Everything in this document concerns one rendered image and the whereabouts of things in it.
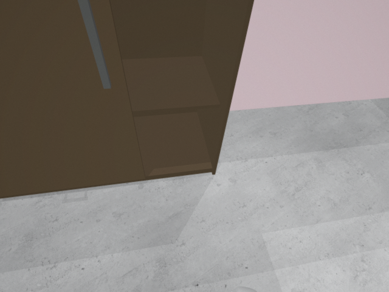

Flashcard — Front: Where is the wardrobe door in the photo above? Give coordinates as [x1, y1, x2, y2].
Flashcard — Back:
[0, 0, 145, 197]

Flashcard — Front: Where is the handle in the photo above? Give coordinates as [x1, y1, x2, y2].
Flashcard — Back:
[78, 0, 111, 89]

